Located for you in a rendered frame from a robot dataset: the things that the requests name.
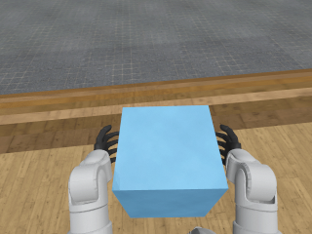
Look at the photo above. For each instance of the robot right forearm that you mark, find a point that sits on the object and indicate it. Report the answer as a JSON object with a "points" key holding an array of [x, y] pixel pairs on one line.
{"points": [[255, 194]]}

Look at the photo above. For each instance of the carton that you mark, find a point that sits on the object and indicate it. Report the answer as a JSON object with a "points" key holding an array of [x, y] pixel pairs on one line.
{"points": [[168, 162]]}

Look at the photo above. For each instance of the robot left forearm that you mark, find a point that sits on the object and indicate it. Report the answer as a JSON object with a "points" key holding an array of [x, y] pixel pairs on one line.
{"points": [[88, 195]]}

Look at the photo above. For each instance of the robot left hand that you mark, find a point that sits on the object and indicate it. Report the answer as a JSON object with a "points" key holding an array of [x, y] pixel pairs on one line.
{"points": [[102, 142]]}

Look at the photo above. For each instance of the robot right hand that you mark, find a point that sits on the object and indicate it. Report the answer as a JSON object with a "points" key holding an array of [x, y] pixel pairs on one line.
{"points": [[231, 143]]}

